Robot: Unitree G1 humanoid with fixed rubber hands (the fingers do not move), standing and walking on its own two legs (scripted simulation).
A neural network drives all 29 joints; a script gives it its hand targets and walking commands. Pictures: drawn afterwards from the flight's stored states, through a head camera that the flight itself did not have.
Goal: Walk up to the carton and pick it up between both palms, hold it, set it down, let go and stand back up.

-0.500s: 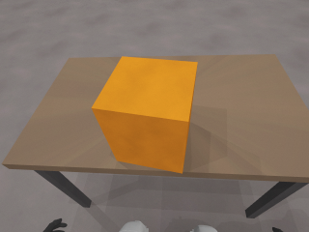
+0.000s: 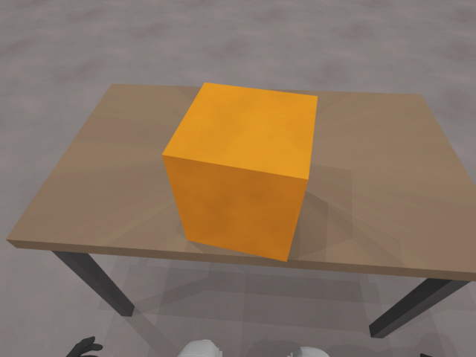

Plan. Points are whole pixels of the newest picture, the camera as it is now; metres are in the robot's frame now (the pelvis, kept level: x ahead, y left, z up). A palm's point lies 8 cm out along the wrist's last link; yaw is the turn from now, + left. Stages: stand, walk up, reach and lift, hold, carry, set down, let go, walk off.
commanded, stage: walk up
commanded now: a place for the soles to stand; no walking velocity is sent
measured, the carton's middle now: (246, 174) +0.43 +0.02 +0.06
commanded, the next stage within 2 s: reach and lift in 0.22 s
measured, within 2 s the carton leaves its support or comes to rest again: neither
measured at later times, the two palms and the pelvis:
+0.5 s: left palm (77, 347) +0.15 +0.30 -0.07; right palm out of the picture +0.13 -0.32 -0.08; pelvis +0.00 -0.01 +0.00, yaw -1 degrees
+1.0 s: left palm (67, 352) +0.13 +0.29 -0.03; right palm out of the picture +0.11 -0.27 -0.01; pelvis -0.05 +0.01 +0.02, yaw -2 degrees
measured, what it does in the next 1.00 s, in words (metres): shifts its weight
